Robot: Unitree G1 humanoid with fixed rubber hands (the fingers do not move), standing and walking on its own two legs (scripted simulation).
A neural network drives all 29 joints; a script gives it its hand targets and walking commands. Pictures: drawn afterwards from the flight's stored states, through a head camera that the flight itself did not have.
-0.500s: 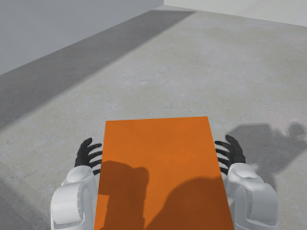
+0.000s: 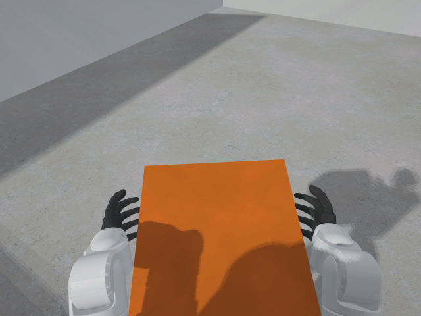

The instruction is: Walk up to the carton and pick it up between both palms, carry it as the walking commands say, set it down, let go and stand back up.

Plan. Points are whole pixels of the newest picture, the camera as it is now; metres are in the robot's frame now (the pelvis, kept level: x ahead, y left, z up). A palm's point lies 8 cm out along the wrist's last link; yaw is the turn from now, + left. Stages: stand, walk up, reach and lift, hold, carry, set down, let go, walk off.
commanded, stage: carry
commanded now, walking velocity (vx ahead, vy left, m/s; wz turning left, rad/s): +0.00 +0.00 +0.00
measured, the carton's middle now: (218, 244) +0.26 +0.00 +0.02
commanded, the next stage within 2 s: none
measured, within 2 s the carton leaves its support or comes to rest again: neither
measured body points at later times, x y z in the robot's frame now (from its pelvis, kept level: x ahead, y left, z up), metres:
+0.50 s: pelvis +0.00 +0.00 +0.00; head -0.02 +0.01 +0.45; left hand +0.25 +0.18 +0.09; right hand +0.25 -0.17 +0.10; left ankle +0.00 +0.12 -0.74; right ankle +0.02 -0.12 -0.74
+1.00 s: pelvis +0.00 +0.00 +0.00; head -0.03 +0.01 +0.45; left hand +0.26 +0.18 +0.09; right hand +0.25 -0.17 +0.10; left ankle +0.00 +0.12 -0.74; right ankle +0.02 -0.12 -0.74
